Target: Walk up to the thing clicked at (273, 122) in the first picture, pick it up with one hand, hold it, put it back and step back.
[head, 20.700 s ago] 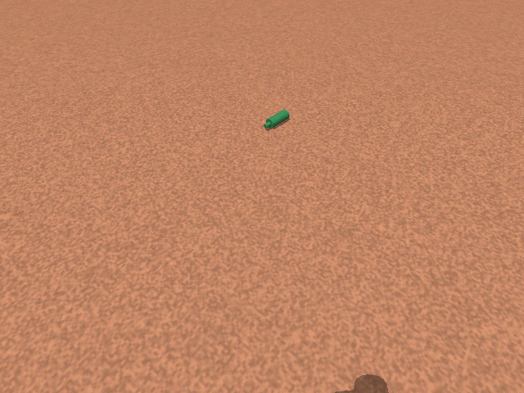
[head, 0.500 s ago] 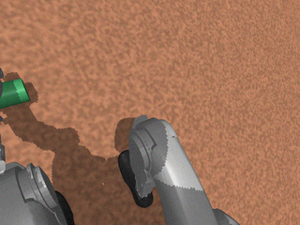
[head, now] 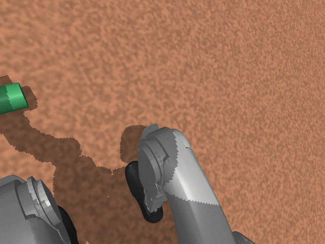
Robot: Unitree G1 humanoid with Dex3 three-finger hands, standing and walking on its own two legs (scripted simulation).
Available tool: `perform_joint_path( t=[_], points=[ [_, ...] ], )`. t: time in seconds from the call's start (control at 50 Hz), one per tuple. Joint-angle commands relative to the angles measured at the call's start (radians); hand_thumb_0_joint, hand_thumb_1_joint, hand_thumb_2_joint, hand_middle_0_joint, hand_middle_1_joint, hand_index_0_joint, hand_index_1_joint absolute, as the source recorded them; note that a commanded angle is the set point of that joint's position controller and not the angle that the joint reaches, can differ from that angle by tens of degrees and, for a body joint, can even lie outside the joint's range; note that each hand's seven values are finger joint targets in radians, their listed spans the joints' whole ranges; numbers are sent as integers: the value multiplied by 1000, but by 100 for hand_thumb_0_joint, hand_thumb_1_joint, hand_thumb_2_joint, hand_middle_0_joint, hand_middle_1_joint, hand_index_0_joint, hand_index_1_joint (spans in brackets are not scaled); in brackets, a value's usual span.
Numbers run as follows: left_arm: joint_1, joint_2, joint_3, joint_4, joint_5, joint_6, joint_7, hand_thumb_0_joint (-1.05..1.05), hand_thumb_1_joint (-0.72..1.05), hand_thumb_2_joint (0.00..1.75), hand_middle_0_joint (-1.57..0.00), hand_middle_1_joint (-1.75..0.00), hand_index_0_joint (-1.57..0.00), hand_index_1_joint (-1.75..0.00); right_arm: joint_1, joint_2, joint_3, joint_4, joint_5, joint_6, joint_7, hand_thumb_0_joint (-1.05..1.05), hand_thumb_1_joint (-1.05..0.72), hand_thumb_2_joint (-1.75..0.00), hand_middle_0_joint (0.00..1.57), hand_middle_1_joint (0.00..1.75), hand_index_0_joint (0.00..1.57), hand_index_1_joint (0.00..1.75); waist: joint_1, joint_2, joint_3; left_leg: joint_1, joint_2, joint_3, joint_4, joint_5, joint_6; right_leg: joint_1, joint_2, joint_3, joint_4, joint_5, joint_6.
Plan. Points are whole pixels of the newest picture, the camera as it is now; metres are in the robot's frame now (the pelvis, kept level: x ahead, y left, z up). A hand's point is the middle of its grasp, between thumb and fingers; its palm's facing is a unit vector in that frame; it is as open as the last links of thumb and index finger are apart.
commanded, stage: close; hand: left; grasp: from above
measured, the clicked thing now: out of the picture +0.47 +0.26 -0.28
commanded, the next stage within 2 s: settle in 1.12 s
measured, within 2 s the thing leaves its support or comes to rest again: leaves its support in 1.52 s
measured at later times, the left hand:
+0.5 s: hand out of the picture +0.46 +0.25 -0.26, palm faces -0.46 -0.10 -0.88, open 9.7 cm
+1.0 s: hand out of the picture +0.46 +0.25 -0.25, palm faces -0.45 -0.10 -0.89, open 9.5 cm
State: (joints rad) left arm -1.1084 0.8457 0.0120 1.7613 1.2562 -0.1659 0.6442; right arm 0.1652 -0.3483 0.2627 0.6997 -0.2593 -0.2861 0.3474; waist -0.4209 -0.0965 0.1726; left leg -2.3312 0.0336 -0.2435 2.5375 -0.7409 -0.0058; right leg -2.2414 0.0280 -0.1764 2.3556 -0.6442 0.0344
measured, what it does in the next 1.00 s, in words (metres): stands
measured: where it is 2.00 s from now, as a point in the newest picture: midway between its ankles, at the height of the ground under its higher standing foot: (112, 225)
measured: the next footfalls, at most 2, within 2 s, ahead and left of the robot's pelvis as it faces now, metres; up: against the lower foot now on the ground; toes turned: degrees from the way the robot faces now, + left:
none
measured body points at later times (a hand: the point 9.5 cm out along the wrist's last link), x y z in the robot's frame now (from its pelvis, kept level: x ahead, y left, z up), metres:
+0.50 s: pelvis +0.00 +0.00 +0.00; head +0.29 +0.10 +0.33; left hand +0.48 +0.26 -0.21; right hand +0.02 -0.25 -0.05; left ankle +0.06 +0.13 -0.27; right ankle +0.12 -0.12 -0.27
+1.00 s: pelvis -0.01 +0.00 +0.00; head +0.28 +0.11 +0.33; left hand +0.48 +0.26 -0.20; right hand +0.01 -0.24 -0.05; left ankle +0.06 +0.13 -0.27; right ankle +0.12 -0.12 -0.27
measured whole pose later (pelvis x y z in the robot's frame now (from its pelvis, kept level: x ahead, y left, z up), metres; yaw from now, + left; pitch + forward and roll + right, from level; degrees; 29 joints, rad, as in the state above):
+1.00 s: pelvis -0.01 +0.00 +0.00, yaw -1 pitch +28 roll -14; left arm -1.10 0.88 0.03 1.76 1.26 -0.14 0.67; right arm 0.16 -0.35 0.28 0.65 -0.26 -0.28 0.33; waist -0.44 -0.11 0.19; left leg -2.33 0.04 -0.25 2.52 -0.73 0.01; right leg -2.23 0.04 -0.18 2.33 -0.62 0.05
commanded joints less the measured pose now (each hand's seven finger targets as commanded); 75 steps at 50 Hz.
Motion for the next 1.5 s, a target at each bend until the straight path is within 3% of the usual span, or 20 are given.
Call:
perform_joint_path(
  t=[0.0,0.12,0.24,0.32,0.44,0.5,0.62,0.7,0.76,0.9,1.04,1.1,1.12,1.14,1.18,1.24,1.32,1.38,1.42,1.48],
  points=[
    [-256,154,-7,-67,25,-15,59,0,-5,79,-41,-84,-42,-83,194,-327,-79,3,0,-2,-12,0,-90,-90,20,30,20,30,-77,454,-615,430,3,100,-256,228,15,406,63,-92,-213,270,-50],
    [-266,160,16,-58,38,11,91,0,3,70,-45,-81,-48,-78,184,-331,-82,-10,-6,-11,-5,0,-90,-90,20,30,20,30,-81,459,-600,446,8,80,-271,226,8,360,55,-99,-198,257,-50],
    [-304,198,53,-99,11,29,88,0,6,67,-48,-77,-51,-74,202,-334,-89,-9,-6,-17,-4,0,-90,-90,20,30,20,30,-87,478,-646,457,8,88,-273,208,12,407,52,-88,-214,250,-48],
    [-285,162,21,-80,-5,24,60,0,9,64,-49,-77,-52,-74,190,-332,-81,-6,-6,-27,0,0,-90,-90,20,30,20,30,-102,477,-629,460,8,82,-264,208,12,397,49,-96,-209,255,-45],
    [-273,190,22,-101,-11,8,46,0,13,66,-53,-77,-55,-74,207,-331,-78,11,3,-12,-12,0,-90,-90,20,30,20,30,-70,494,-686,477,10,88,-266,265,9,445,57,-91,-211,296,-52],
    [-258,152,-1,-63,-7,3,46,0,16,63,-55,-74,-58,-71,203,-327,-70,-2,0,-14,-8,0,-90,-90,20,30,20,30,-90,459,-628,449,8,87,-257,266,13,428,56,-99,-209,300,-50],
    [-243,207,24,-70,-7,-2,62,0,24,63,-62,-73,-64,-70,204,-331,-67,-3,2,-3,-22,0,-90,-90,20,30,20,30,-68,455,-647,429,9,97,-269,238,16,457,65,-88,-234,274,-47],
    [-243,166,2,-51,-7,2,55,0,31,61,-66,-73,-69,-69,191,-325,-63,-13,-5,-8,-19,0,-90,-90,20,30,20,30,-91,457,-608,436,8,87,-265,215,14,414,58,-100,-219,258,-46],
    [-250,217,25,-63,-2,7,61,0,32,61,-69,-69,-71,-67,198,-331,-68,-17,1,3,-28,0,-90,-90,20,30,20,30,-77,446,-628,417,10,93,-270,199,17,443,63,-85,-237,243,-46],
    [-245,189,14,-69,0,17,50,0,41,62,-76,-66,-78,-64,189,-327,-66,-27,0,-3,-24,0,-90,-90,20,30,20,30,-85,462,-601,441,11,77,-283,188,11,399,56,-93,-219,232,-50],
    [-228,188,27,-82,5,20,51,0,46,61,-80,-63,-82,-62,195,-341,-80,-25,5,-1,-22,0,-90,-90,20,30,20,30,-67,488,-623,464,13,72,-286,249,5,386,58,-102,-206,271,-55],
    [-243,188,15,-70,6,20,49,0,50,63,-85,-61,-85,-61,189,-343,-77,-33,9,-1,-28,0,-90,-90,20,30,20,30,-81,451,-578,423,10,76,-284,187,11,368,54,-97,-221,225,-51],
    [-225,194,26,-73,8,19,52,0,51,61,-84,-60,-85,-59,197,-342,-82,-26,10,2,-28,0,-90,-90,20,30,20,30,-66,474,-596,440,10,75,-296,201,6,375,54,-96,-216,229,-55],
    [-233,186,20,-49,12,22,47,0,51,60,-85,-60,-86,-58,204,-334,-73,-32,4,1,-24,0,-90,-90,20,30,20,30,-83,456,-582,435,9,77,-282,203,10,376,53,-99,-213,237,-50],
    [-199,210,37,-58,11,20,51,0,52,65,-87,-61,-88,-61,206,-340,-77,-33,8,5,-29,0,-90,-90,20,30,20,30,-59,449,-613,433,7,85,-287,216,11,406,57,-93,-223,243,-51],
    [-199,179,19,-43,5,23,46,0,51,64,-87,-67,-90,-64,207,-329,-74,-37,0,7,-26,0,-91,-91,20,30,20,30,-75,435,-596,423,5,89,-283,195,15,404,56,-93,-227,232,-47],
    [-251,226,60,-140,-4,28,37,0,55,67,-92,-66,-94,-64,225,-333,-95,-28,11,14,-29,0,-92,-91,20,30,20,30,-49,506,-668,468,6,94,-289,230,10,410,48,-84,-221,253,-53],
    [-249,211,63,-168,-4,25,26,0,58,67,-94,-66,-96,-64,224,-326,-98,-31,8,15,-24,0,-92,-91,20,30,20,30,-59,507,-672,478,5,93,-280,244,9,401,48,-90,-221,266,-54],
    [-270,268,116,-296,-5,23,28,0,58,68,-95,-65,-97,-64,236,-333,-124,-20,16,24,-28,0,-92,-91,20,30,20,30,-13,594,-794,555,5,106,-288,311,0,443,49,-79,-218,314,-63],
    [-237,181,89,-283,-4,25,16,0,61,67,-97,-64,-98,-62,225,-313,-135,-8,18,28,-20,0,-92,-91,20,30,20,30,-28,589,-763,557,3,110,-280,316,-6,397,45,-85,-206,316,-70]
  ],
)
